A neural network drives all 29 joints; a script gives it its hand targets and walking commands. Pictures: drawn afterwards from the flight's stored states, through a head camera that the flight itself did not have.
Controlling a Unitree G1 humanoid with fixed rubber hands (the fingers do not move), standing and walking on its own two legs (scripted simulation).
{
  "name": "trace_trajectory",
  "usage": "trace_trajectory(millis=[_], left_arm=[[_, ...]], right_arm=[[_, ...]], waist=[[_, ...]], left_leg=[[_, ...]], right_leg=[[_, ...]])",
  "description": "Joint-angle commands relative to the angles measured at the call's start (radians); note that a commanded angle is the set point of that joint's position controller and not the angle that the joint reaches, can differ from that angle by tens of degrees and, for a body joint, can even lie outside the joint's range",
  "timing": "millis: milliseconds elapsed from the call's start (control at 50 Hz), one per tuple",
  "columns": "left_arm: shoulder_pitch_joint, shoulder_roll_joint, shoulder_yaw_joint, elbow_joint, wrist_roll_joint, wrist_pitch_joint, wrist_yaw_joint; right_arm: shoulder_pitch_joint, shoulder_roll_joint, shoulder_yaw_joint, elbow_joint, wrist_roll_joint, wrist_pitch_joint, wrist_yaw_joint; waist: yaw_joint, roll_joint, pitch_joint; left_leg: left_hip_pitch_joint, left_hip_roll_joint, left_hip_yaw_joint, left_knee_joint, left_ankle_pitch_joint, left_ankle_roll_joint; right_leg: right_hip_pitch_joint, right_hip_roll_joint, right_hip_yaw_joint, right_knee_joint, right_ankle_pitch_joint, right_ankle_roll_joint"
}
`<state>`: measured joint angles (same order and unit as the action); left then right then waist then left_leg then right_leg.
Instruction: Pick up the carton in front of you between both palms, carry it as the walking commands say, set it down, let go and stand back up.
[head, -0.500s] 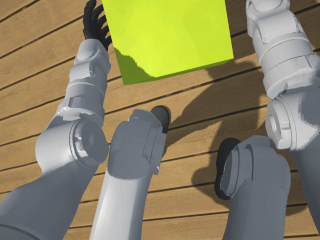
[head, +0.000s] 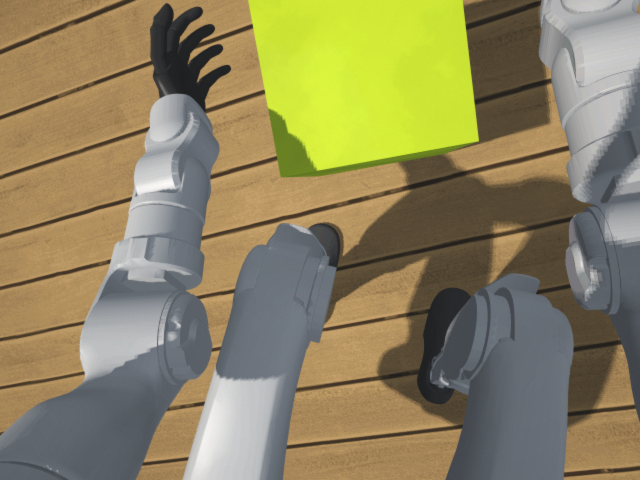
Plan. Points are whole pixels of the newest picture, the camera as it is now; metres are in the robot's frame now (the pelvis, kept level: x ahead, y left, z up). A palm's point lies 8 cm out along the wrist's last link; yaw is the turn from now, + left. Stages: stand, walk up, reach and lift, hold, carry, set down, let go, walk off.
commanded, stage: set down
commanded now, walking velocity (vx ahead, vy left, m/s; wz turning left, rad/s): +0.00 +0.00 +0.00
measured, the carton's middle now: (366, 88) +0.50 +0.08 -0.29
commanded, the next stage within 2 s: let go in 0.78 s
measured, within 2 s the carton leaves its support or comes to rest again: neither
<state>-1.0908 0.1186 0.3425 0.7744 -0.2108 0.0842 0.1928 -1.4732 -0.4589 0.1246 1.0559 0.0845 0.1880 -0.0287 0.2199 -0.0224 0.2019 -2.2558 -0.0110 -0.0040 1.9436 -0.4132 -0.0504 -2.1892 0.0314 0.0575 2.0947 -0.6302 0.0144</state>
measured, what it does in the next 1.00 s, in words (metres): rises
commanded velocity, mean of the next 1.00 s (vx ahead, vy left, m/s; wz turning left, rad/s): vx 0.00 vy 0.00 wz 0.00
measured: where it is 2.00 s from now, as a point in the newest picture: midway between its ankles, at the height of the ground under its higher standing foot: (373, 330)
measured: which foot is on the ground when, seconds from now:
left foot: down 0.00-1.00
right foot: down 0.00-1.00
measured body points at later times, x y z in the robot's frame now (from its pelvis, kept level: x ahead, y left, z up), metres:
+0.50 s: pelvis +0.02 +0.00 +0.12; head +0.34 -0.01 +0.43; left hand +0.46 +0.27 +0.01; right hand +0.61 -0.09 +0.00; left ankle +0.15 +0.13 -0.38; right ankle +0.08 -0.12 -0.38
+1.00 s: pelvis +0.05 +0.00 +0.24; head +0.32 +0.00 +0.60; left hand +0.44 +0.25 +0.14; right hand +0.57 -0.12 +0.13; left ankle +0.15 +0.13 -0.38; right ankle +0.08 -0.12 -0.38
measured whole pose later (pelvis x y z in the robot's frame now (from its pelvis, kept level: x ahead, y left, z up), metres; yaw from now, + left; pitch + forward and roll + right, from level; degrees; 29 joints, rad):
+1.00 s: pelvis +0.05 +0.00 +0.24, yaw -3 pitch +44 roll +0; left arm -0.63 0.01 0.37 0.52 0.04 0.16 0.02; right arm -0.99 -0.26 -0.17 0.87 -0.15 0.21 0.01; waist 0.20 -0.04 -0.15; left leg -1.56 0.01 -0.03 1.05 -0.25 -0.03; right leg -1.50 0.06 0.07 1.13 -0.40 0.02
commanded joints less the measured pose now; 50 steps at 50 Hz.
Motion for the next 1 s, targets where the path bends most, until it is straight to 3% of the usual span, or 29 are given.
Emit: trace_trajectory(millis=[0, 120, 300, 420, 740, 800, 880, 980], left_arm=[[-0.159, 0.129, 0.020, -0.147, 0.037, 0.004, 0.010], [-0.137, 0.057, 0.011, -0.142, 0.055, 0.032, -0.006], [-0.038, 0.078, 0.066, -0.262, 0.090, 0.069, -0.014], [0.015, 0.073, 0.073, -0.316, 0.093, 0.104, -0.037], [0.130, 0.009, 0.109, -0.303, 0.186, 0.093, -0.089], [0.152, -0.007, 0.105, -0.299, 0.205, 0.083, -0.103], [0.268, -0.015, 0.083, -0.323, 0.235, 0.069, -0.137], [0.491, 0.025, 0.019, -0.385, 0.262, 0.043, -0.203]], right_arm=[[-0.282, -0.066, -0.058, -0.045, -0.007, -0.008, 0.016], [-0.251, -0.088, -0.103, 0.023, -0.046, -0.020, 0.043], [-0.255, -0.064, -0.109, -0.139, -0.086, 0.018, 0.057], [-0.205, -0.037, -0.118, -0.207, -0.103, 0.059, 0.064], [-0.040, 0.015, -0.214, -0.155, -0.164, 0.040, 0.097], [0.004, 0.030, -0.242, -0.143, -0.183, 0.028, 0.097], [0.144, 0.086, -0.284, -0.190, -0.222, 0.015, 0.075], [0.419, 0.189, -0.323, -0.357, -0.251, -0.009, 0.002]], waist=[[0.089, -0.132, -1.130], [0.062, -0.105, -1.107], [0.100, -0.235, -1.318], [0.093, -0.277, -1.337], [0.073, -0.201, -1.217], [0.057, -0.185, -1.203], [0.039, -0.173, -1.279], [0.022, -0.144, -1.310]], left_leg=[[0.746, -0.029, 0.133, -0.192, 0.262, -0.032], [0.786, -0.037, 0.122, -0.275, 0.250, -0.042], [0.832, -0.052, 0.151, -0.404, 0.341, -0.034], [0.851, -0.057, 0.161, -0.497, 0.371, -0.028], [1.064, -0.053, 0.138, -0.775, 0.470, -0.039], [1.108, -0.049, 0.133, -0.818, 0.473, -0.037], [1.228, -0.051, 0.133, -0.869, 0.544, -0.028], [1.395, -0.053, 0.119, -0.950, 0.604, -0.008]], right_leg=[[0.427, 0.043, -0.083, -0.267, 0.089, -0.038], [0.394, 0.049, -0.085, -0.362, 0.070, -0.043], [0.688, 0.066, -0.089, -0.497, 0.195, -0.014], [0.847, 0.067, -0.083, -0.600, 0.279, 0.002], [0.991, 0.069, -0.056, -0.898, 0.400, 0.000], [1.018, 0.067, -0.053, -0.951, 0.414, -0.002], [1.125, 0.073, -0.052, -1.022, 0.511, 0.007], [1.272, 0.079, -0.047, -1.127, 0.621, 0.023]])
